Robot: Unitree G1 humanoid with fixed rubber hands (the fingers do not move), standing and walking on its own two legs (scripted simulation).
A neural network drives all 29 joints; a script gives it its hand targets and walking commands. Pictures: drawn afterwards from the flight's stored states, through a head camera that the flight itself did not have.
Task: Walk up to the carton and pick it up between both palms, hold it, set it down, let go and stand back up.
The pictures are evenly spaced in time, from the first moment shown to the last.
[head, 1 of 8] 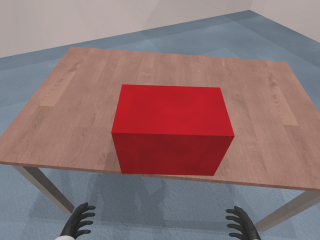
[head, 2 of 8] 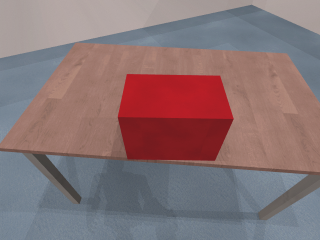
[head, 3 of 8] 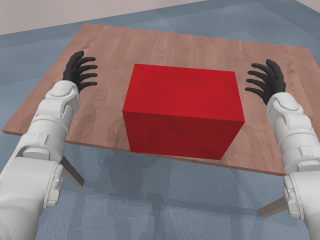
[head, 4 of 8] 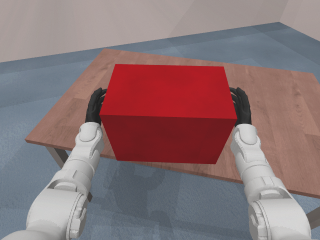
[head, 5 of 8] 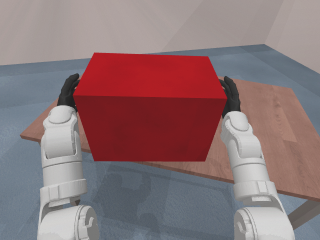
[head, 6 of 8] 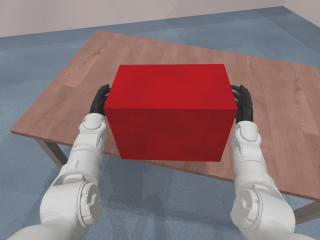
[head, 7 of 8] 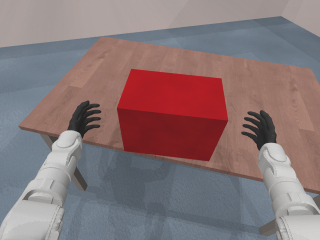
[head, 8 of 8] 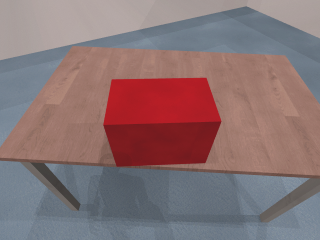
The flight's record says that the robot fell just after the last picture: no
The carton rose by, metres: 0.18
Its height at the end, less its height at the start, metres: +0.00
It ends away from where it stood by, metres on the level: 0.05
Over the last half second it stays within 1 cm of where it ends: yes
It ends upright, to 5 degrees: yes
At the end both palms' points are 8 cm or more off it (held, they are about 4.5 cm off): yes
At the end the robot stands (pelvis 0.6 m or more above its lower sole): yes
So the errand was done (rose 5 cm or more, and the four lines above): yes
